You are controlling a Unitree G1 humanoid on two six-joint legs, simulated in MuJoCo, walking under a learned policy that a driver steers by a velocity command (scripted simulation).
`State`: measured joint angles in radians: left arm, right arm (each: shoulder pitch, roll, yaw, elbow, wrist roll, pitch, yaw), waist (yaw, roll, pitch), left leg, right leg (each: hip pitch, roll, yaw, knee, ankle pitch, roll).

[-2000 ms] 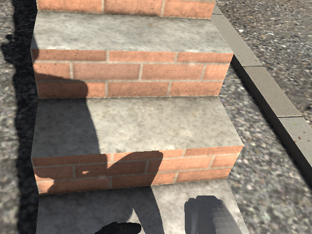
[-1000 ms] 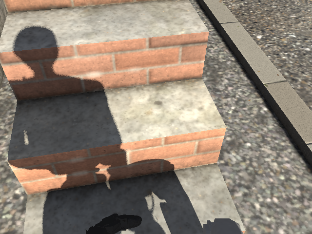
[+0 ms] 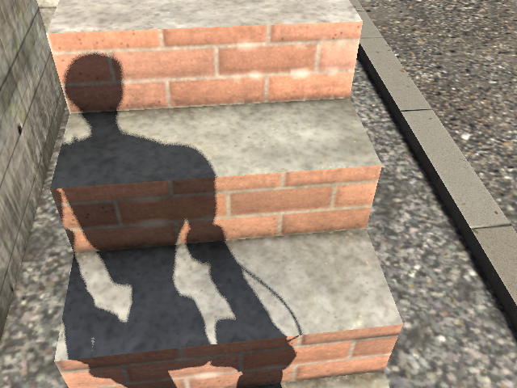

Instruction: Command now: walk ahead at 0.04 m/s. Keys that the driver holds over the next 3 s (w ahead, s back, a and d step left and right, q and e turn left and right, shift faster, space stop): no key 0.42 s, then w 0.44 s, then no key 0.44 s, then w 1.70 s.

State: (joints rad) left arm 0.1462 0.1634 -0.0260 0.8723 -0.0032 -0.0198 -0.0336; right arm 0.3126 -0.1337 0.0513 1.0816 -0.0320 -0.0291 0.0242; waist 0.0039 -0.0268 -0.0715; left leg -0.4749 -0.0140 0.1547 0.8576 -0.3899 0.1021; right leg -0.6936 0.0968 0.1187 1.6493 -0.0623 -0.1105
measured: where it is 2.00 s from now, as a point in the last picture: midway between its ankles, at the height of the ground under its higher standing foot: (252, 348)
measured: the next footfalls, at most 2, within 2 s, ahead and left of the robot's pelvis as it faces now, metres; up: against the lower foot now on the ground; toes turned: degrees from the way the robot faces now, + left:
right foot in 0.18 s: +0.14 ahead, -0.12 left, +0.00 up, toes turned -1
right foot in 1.00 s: +0.35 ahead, -0.10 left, +0.19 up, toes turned +1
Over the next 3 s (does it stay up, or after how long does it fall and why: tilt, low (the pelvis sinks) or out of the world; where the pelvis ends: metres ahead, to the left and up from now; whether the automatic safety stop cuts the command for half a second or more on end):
stays up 1.01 0.15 0.73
